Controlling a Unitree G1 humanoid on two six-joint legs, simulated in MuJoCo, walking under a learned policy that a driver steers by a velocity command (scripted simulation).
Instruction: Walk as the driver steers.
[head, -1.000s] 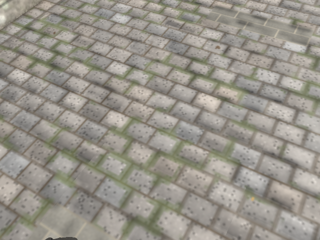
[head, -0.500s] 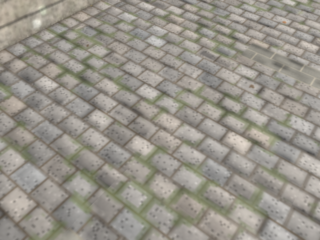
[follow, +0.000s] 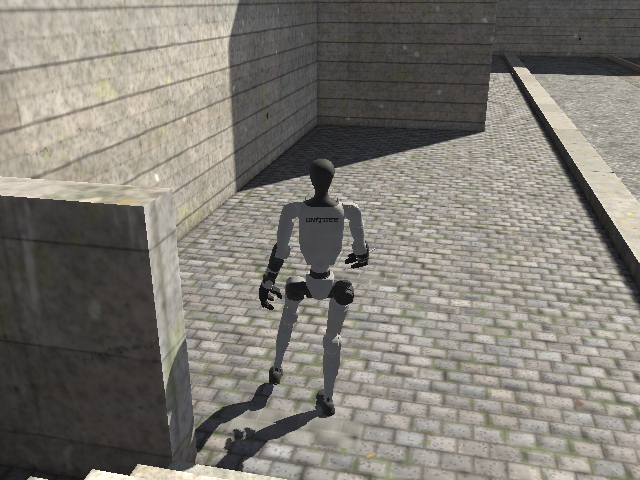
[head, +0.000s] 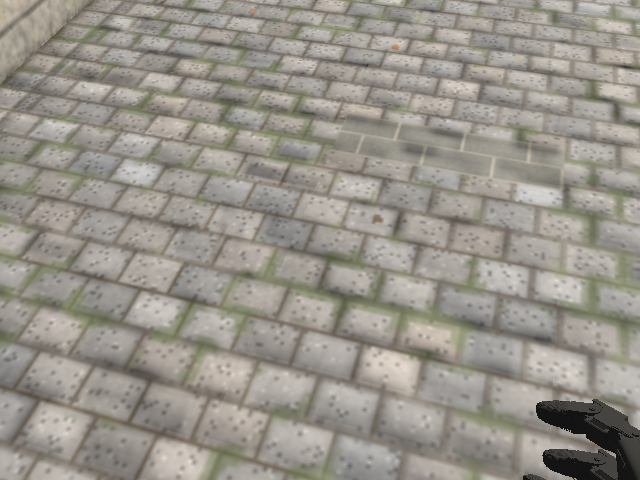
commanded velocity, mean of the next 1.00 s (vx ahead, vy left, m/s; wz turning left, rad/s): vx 0.56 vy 0.00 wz -0.35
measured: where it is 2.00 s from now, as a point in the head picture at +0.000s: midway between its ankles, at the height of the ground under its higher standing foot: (375, 459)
